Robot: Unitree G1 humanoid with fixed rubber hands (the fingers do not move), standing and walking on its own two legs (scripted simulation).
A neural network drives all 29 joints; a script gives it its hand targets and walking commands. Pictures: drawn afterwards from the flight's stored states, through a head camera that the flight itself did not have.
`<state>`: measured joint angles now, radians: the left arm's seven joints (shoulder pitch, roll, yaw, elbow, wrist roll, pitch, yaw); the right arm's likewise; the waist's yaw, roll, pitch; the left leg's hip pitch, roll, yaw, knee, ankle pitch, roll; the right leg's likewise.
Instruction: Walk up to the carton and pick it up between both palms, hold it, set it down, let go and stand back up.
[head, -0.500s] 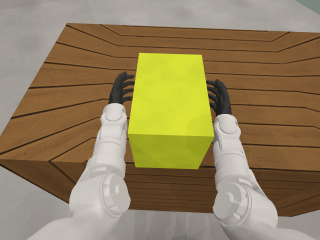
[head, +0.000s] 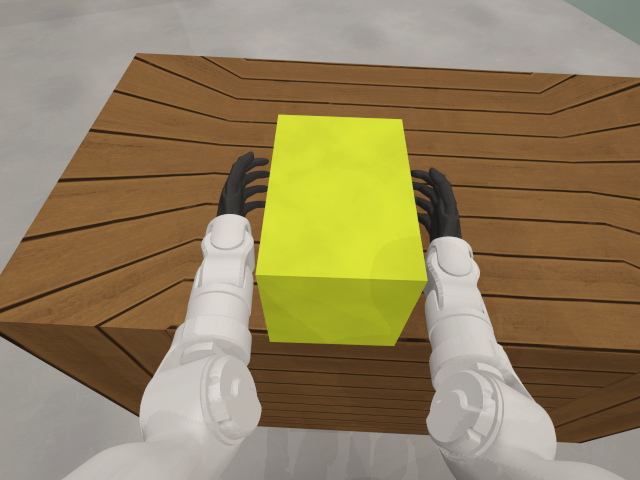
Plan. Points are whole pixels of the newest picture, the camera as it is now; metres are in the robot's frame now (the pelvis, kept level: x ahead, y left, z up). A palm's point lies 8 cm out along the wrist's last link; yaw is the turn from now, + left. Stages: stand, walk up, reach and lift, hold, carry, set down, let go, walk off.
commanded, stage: reach and lift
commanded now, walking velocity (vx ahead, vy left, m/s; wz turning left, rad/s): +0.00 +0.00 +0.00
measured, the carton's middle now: (336, 230) +0.43 +0.01 +0.03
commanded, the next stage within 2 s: none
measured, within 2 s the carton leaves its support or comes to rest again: leaves its support in 0.70 s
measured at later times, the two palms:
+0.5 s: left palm (233, 215) +0.41 +0.15 +0.08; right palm (442, 232) +0.40 -0.12 +0.07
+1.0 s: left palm (226, 209) +0.39 +0.15 +0.11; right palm (449, 237) +0.37 -0.12 +0.10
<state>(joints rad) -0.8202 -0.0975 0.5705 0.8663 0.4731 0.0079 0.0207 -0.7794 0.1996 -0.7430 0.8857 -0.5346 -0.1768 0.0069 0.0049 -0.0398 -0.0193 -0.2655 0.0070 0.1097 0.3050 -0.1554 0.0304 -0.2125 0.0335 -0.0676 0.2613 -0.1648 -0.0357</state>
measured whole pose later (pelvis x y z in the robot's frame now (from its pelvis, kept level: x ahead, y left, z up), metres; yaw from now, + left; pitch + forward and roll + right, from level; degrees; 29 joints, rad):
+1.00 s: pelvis -0.02 +0.00 +0.00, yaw +0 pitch +4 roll +0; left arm -0.84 -0.05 0.43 0.90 0.36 0.11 0.09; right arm -0.76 0.13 -0.58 0.98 -0.36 -0.16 -0.08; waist 0.01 -0.04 -0.07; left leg -0.23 0.01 0.10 0.27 -0.11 0.03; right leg -0.19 0.03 -0.08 0.24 -0.13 -0.04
